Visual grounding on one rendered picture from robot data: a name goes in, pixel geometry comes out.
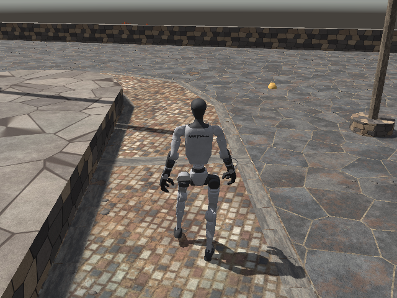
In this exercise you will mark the robot head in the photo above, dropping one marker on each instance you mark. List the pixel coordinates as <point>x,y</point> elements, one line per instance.
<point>198,107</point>

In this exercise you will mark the left robot upper arm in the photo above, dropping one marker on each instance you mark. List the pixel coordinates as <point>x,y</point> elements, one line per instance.
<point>176,140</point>

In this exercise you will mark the right robot upper arm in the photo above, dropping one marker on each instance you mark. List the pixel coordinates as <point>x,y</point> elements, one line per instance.
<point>217,131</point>

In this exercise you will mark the robot left shin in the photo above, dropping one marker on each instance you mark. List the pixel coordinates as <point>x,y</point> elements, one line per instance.
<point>180,206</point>

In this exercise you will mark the left robot hand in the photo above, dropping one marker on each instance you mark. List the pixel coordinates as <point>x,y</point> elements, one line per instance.
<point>163,183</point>

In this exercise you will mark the robot right forearm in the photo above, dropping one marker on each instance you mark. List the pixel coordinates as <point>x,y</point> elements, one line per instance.
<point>229,164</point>

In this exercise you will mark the robot left forearm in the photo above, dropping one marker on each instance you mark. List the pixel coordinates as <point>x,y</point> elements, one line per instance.
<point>168,167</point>

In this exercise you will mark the right robot hand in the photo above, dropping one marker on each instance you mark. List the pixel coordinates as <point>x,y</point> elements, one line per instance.
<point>227,176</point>

